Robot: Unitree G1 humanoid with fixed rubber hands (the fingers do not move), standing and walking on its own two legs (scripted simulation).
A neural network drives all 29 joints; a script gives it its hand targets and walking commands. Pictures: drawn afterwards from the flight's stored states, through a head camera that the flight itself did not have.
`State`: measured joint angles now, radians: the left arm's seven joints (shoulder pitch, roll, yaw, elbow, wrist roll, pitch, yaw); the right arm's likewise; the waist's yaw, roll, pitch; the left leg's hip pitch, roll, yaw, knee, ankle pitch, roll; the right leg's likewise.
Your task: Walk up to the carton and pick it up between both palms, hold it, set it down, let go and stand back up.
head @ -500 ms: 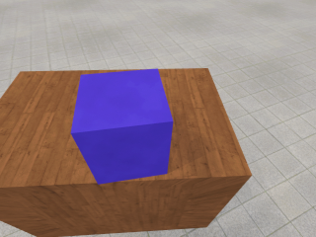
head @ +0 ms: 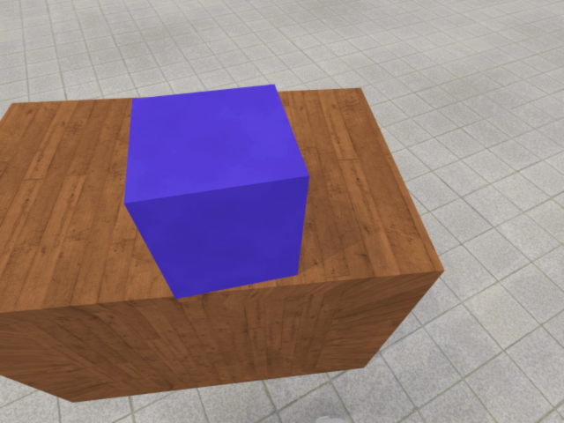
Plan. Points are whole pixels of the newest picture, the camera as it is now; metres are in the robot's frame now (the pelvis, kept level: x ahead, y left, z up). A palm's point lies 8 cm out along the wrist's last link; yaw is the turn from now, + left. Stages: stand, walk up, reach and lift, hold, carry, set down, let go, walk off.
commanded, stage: walk up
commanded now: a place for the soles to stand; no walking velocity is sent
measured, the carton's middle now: (223, 195) +0.45 +0.09 +0.05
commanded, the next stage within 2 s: none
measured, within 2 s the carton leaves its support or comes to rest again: neither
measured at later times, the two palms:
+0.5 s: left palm out of the picture +0.05 +0.23 -0.12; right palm out of the picture -0.03 -0.26 -0.12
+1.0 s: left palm out of the picture +0.04 +0.25 -0.13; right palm out of the picture +0.06 -0.26 -0.12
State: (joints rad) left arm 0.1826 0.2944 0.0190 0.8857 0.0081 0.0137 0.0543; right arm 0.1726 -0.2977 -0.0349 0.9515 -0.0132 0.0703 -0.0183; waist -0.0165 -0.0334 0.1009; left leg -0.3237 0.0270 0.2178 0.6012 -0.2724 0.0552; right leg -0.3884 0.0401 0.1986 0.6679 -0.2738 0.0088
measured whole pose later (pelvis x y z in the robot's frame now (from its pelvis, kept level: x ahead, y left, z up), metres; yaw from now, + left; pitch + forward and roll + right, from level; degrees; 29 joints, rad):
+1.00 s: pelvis +0.00 -0.01 +0.00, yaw +6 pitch -1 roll -1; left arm 0.23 0.25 -0.01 0.94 0.03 0.01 0.02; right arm 0.31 -0.24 -0.01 0.94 -0.02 -0.01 -0.01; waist -0.01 0.00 0.03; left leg -0.33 -0.03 -0.08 0.63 -0.28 0.01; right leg -0.13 -0.05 -0.16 0.55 -0.40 0.01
